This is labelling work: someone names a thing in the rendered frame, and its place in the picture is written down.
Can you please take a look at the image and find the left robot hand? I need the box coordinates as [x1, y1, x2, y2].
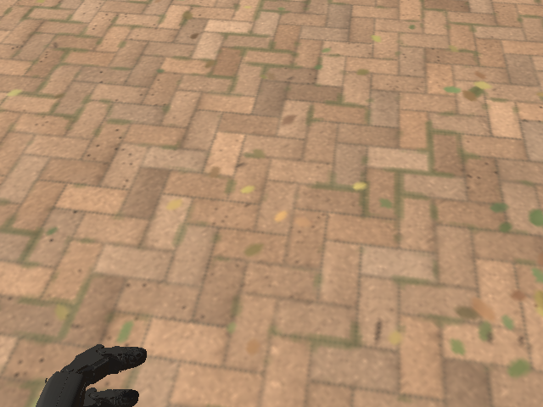
[36, 344, 147, 407]

